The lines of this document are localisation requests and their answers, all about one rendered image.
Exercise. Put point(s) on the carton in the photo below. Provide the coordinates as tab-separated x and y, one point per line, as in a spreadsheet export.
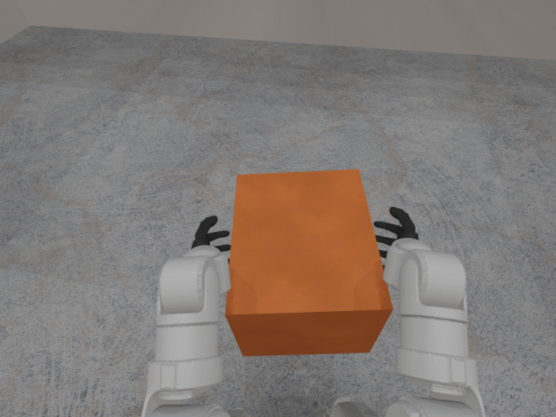
305	268

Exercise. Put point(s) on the robot right shin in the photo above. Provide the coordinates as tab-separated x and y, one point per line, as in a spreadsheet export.
341	400

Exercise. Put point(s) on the robot left forearm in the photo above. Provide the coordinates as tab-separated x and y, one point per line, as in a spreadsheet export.
187	361

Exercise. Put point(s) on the right robot upper arm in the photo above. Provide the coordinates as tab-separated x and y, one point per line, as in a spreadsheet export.
410	406

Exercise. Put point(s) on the robot right hand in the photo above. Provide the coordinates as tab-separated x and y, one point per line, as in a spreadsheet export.
406	231

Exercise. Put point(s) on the robot right forearm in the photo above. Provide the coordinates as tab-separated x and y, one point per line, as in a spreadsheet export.
433	351

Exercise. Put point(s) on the robot left hand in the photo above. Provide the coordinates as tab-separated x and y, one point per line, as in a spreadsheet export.
203	238

